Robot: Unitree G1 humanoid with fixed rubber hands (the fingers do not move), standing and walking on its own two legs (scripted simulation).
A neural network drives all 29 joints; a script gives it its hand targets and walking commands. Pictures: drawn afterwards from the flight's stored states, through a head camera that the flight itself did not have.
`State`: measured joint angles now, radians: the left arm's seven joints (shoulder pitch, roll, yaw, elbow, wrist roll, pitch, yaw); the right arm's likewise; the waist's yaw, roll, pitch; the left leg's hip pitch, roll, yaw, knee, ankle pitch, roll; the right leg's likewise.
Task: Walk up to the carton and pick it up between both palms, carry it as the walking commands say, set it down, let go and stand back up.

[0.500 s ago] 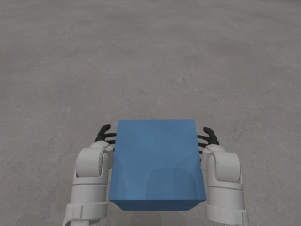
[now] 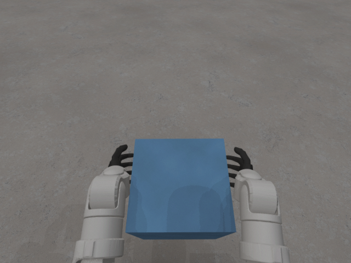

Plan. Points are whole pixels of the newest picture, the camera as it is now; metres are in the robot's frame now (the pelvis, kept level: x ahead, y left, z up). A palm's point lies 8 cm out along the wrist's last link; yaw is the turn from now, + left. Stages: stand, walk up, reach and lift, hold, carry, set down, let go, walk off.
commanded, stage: carry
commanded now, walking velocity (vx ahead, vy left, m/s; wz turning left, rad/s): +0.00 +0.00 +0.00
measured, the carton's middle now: (179, 194) +0.31 +0.00 -0.04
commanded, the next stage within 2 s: none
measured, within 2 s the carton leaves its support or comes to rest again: neither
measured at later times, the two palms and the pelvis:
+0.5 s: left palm (125, 174) +0.30 +0.13 +0.05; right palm (252, 180) +0.30 -0.16 +0.06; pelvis +0.02 -0.01 +0.00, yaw -1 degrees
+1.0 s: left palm (131, 135) +0.40 +0.13 +0.08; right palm (249, 142) +0.38 -0.16 +0.09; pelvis +0.11 +0.00 +0.01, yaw -1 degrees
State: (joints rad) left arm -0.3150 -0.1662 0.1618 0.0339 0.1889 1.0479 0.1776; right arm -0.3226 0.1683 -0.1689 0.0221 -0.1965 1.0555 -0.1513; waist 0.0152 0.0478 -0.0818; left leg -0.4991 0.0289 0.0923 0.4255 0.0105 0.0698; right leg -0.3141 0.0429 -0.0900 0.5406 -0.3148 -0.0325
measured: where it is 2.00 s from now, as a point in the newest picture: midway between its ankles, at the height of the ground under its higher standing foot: (183, 191)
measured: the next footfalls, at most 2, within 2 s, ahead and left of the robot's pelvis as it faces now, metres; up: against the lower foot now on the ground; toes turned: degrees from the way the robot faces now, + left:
right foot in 1.42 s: +0.47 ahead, -0.16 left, +0.00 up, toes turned -13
left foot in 1.86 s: +0.84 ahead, +0.06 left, +0.00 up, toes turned +14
